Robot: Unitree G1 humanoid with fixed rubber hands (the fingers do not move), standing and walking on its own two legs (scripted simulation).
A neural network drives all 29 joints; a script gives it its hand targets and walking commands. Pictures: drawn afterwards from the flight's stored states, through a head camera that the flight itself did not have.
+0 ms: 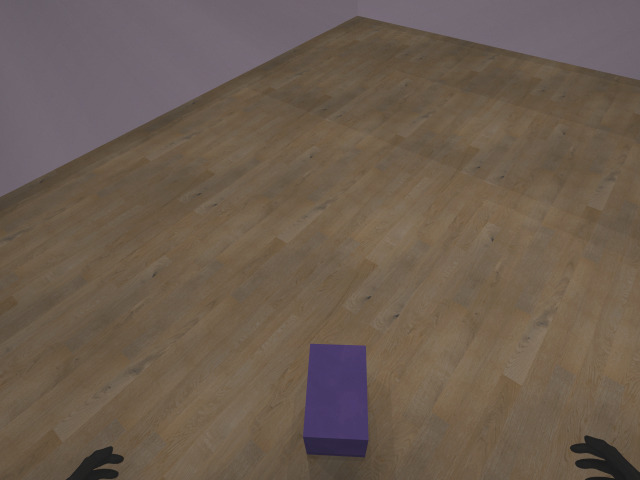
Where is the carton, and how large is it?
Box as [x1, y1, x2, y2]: [303, 344, 368, 456]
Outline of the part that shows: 310,344 303,438 306,452 310,454 364,456 368,440 365,346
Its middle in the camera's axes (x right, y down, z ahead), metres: +0.05 +0.46 +1.12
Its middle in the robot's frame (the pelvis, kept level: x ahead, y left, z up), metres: +0.47 +0.00 -0.67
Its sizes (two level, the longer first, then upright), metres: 0.258 0.166 0.170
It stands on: the floor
